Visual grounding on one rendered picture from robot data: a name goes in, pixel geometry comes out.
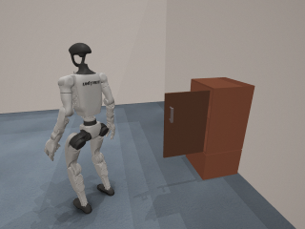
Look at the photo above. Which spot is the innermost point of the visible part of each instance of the left robot upper arm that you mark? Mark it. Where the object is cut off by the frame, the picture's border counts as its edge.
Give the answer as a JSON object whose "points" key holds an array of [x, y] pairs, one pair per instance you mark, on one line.
{"points": [[65, 84]]}

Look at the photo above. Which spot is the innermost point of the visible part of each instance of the left robot hand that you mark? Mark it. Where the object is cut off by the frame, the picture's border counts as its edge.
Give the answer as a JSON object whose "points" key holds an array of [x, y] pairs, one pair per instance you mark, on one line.
{"points": [[51, 148]]}

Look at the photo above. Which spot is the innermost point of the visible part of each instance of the robot shin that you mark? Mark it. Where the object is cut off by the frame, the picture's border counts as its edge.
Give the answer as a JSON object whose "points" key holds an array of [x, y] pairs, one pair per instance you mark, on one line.
{"points": [[102, 171], [77, 184]]}

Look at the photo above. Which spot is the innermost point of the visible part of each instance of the right robot hand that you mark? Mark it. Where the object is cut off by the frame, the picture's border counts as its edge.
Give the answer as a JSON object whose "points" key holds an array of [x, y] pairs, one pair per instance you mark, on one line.
{"points": [[111, 128]]}

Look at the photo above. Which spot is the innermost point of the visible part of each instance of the robot left forearm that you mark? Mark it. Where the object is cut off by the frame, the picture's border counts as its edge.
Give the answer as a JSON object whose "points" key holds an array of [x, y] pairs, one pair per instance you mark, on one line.
{"points": [[60, 126]]}

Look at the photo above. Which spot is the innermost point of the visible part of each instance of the right robot shin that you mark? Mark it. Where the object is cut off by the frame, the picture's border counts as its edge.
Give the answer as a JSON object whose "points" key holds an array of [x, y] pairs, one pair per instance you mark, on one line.
{"points": [[102, 171]]}

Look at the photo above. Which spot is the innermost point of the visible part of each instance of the robot right forearm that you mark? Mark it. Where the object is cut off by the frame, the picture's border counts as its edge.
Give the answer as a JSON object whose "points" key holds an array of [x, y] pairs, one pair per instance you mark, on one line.
{"points": [[110, 113]]}

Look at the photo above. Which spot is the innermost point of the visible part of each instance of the cupboard door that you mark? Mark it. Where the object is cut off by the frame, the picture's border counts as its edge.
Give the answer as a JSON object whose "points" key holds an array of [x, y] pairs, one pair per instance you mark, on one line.
{"points": [[186, 134]]}

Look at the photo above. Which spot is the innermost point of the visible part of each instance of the right robot upper arm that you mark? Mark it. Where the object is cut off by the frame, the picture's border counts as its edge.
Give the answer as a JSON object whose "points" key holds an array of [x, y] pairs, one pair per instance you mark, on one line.
{"points": [[106, 90]]}

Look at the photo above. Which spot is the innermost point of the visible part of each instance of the handle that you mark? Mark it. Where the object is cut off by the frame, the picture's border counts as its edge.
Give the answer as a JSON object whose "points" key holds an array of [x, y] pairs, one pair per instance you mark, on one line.
{"points": [[171, 116]]}

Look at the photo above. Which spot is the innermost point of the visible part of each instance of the left robot shin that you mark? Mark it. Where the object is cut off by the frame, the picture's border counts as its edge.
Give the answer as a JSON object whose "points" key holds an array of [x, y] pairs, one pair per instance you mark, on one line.
{"points": [[77, 184]]}

